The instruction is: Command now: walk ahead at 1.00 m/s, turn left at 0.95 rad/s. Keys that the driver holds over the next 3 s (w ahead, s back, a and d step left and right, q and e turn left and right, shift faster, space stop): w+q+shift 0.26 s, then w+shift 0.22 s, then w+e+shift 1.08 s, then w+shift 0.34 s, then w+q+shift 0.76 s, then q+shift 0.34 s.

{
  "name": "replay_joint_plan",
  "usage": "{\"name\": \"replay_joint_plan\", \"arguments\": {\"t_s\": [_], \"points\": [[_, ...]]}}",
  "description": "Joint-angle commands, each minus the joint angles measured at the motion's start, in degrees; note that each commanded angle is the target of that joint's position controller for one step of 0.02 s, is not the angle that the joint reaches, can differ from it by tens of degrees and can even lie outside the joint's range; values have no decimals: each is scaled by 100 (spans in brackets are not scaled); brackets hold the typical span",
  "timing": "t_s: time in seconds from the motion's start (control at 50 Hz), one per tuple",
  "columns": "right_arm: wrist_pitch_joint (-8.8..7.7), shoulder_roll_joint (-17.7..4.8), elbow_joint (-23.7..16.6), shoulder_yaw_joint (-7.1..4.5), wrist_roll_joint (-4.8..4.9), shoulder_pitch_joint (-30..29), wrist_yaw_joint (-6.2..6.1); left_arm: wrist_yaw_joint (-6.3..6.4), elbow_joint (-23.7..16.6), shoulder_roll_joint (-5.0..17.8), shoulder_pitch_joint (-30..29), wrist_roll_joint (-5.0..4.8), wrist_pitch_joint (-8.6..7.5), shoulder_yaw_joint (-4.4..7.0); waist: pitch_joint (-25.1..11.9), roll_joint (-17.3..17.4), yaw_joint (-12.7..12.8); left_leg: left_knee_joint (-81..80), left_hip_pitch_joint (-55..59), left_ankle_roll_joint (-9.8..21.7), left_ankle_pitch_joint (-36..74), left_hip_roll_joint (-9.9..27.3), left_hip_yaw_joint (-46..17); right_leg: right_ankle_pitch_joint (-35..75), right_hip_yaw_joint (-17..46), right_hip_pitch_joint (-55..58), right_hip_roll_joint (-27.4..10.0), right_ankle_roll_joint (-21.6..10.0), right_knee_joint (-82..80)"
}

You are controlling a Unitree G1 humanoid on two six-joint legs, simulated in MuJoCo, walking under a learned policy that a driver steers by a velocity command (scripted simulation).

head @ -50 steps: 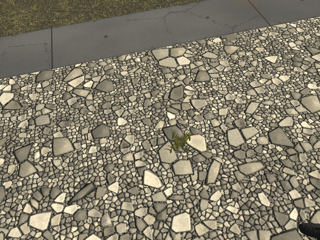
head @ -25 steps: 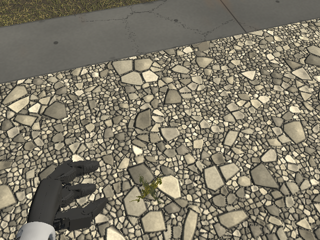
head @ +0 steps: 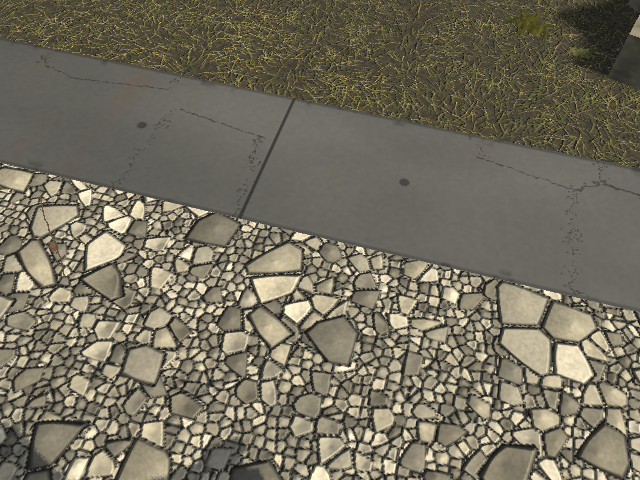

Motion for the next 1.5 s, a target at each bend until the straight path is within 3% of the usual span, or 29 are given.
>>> {"name": "replay_joint_plan", "arguments": {"t_s": [0.02,0.1,0.16,0.22,0.32,0.38,0.4,0.42,0.44,0.48,0.56,0.68,0.78,0.82,0.84,0.86,0.9,0.94,1.0,1.18,1.24,1.26,1.28,1.3,1.32,1.34,1.36,1.44,1.5], "points": [[-326,-1013,-169,-313,-150,1294,11,61,-1157,875,-843,-131,-476,83,-968,-354,-375,-3734,3977,1043,-2571,1765,-5450,537,952,-4214,91,-394,895],[-413,-607,-226,-168,-143,546,-120,99,-941,702,-481,169,-191,105,-347,-150,293,-3597,1968,939,-506,944,-3612,988,1054,-3054,-306,-34,-601],[-380,-476,-44,-118,-32,808,-305,93,-1278,421,-1527,287,-144,16,89,-205,-94,-3665,1253,774,582,485,-2752,2013,641,-2813,-104,285,-2253],[-279,-572,156,-173,3,1067,-375,-11,-1548,130,-2182,222,-197,-43,27,120,-490,-3531,910,369,468,264,-2482,3347,361,-2017,276,370,-3707],[-234,-412,518,-198,32,1346,-466,-62,-1597,615,-2201,-56,-291,186,-73,656,-496,-2912,2375,141,820,774,-2939,3444,674,-1885,130,256,-4525],[-136,-439,419,-149,-322,901,-341,56,-1126,1074,262,-120,-216,471,-1606,864,918,-259,2483,-188,3736,708,-2540,2304,418,603,-16,-193,-3949],[-175,262,394,47,-405,1483,-294,61,-930,1302,1238,3,-173,452,-2535,-554,797,1978,918,-361,1077,163,-2259,946,1843,2690,-860,-674,-3504],[-261,538,371,208,167,2443,-286,-107,-588,1484,1434,139,-186,487,-3078,-3359,284,3552,-747,-618,-1366,-274,-1829,-1838,5560,3427,-2088,-1509,-5460],[-237,-79,425,161,238,1756,-340,-117,-761,805,1080,83,-160,363,-2151,-1983,568,3731,-1202,-562,-863,230,-1669,-2735,5642,2779,-1917,-1308,-5938],[-308,-289,98,129,-22,194,-308,-89,-627,634,662,193,-91,297,-796,78,607,3272,-1080,-527,-435,486,-1384,-720,3851,1098,-1407,-1160,-5905],[-420,115,-94,207,-125,-74,-228,-168,-301,213,551,89,-127,89,-323,-417,-19,1788,-635,-525,-387,897,-1262,765,2795,-46,-772,-1421,-6158],[-692,190,-578,359,-274,-1495,-20,50,-184,729,918,-87,-88,229,177,-170,275,-965,382,-1045,1726,662,-851,1512,1964,-1322,-631,-1401,-6710],[-739,-281,-605,92,-113,-1492,-88,83,89,670,1489,-153,89,181,-153,-502,125,-1858,1698,-980,1689,368,-839,2881,1890,-645,-741,-1015,-5895],[-704,-636,-392,-144,-88,-56,-222,60,23,823,1268,-11,164,190,-1166,-657,-807,-1637,3686,-726,1059,535,-820,4252,1557,-1234,-337,-648,-3711],[-608,-1027,-157,-270,-117,1423,-333,78,-222,462,1139,194,142,64,-2316,-17,-1338,-1457,5513,-475,-222,1663,-2009,2948,1305,-2299,-34,-511,-1714],[-542,-1444,33,-317,-215,1618,-221,70,-443,-404,2044,-182,41,-185,-3422,2291,-652,-2654,6711,418,-2595,3046,-5257,-316,1027,-3863,368,-332,199],[-495,-445,117,-144,-127,1161,-266,182,-453,376,863,-339,93,-4,-1536,1252,-892,-3216,5366,82,-2431,2642,-4423,400,746,-4972,-182,-363,1002],[-461,-86,276,-57,-307,707,-267,131,-583,291,303,-114,169,38,-694,394,-529,-3310,3826,-10,-592,2231,-2913,865,668,-4492,-577,-353,564],[-503,157,476,-41,-258,207,-253,0,-769,-119,183,-194,434,-4,-256,636,-33,-3768,2721,-102,209,2120,-1711,822,730,-4128,-978,-333,151],[-534,-965,677,-269,-192,388,-329,-382,-1226,343,-1061,-54,396,28,226,-53,7,-3978,2989,-550,3665,1697,809,3256,-541,-2940,-217,-662,-2753],[-286,-1460,588,-378,-121,447,-349,-355,-1033,1021,229,-183,496,347,-733,697,928,-1532,3527,-601,7740,1890,894,1935,-1029,-1208,544,-1035,-2550],[-276,-1443,502,-361,-129,239,-357,-287,-633,1457,1649,-164,570,593,-1372,530,1637,266,2545,-680,7451,1776,768,2019,-740,819,628,-1278,-2795],[-419,-798,463,-186,-105,138,-359,-146,-408,1775,2115,-238,697,738,-1278,-830,1724,3134,836,-1031,2290,664,746,2241,264,2276,236,-1649,-3336],[-712,16,-60,123,-111,1290,-233,-186,-783,2135,1118,-84,566,584,-2225,-2330,168,4867,-1323,-1139,-1705,-124,-646,-123,4441,3337,-1140,-2936,-4715],[-916,-710,-210,51,-22,423,-194,-191,-1082,1460,1097,22,446,490,-2594,-1094,759,4530,-1402,-874,-1038,164,-1545,-1582,5352,2909,-1358,-2665,-5652],[-943,-740,-397,22,145,-167,-225,-198,-952,1333,1102,111,303,452,-1353,-443,611,3939,-1625,-788,-800,300,-1369,-1427,5061,1824,-1290,-2334,-6061],[-902,-566,-299,77,-5,-190,-313,-214,-870,1151,890,90,190,397,-990,400,297,3221,-1271,-731,-556,646,-1391,-911,4507,1004,-1087,-2076,-5969],[-576,-485,-89,43,-256,173,-327,-86,-957,816,134,84,134,259,-358,2,-378,1706,-75,-1090,-272,951,-1348,747,2939,-1320,-284,-2032,-5788],[-594,-183,-504,157,-387,-1021,-314,116,-828,843,310,-52,153,276,74,99,31,-282,599,-1299,1240,672,-953,1272,2150,-2431,253,-1770,-5855]]}}
Next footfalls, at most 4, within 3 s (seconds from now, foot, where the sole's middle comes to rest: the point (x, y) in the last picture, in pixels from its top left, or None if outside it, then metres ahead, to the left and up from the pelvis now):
0.38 right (367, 400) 0.60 -0.10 -0.72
0.84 left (196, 293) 0.85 0.29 -0.72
1.28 right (303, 164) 1.29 0.05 -0.72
1.78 left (287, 92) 1.77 0.11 -0.86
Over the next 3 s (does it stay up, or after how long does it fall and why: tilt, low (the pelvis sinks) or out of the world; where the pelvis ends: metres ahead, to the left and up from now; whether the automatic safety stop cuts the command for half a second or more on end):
stays up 2.58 -0.19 -0.10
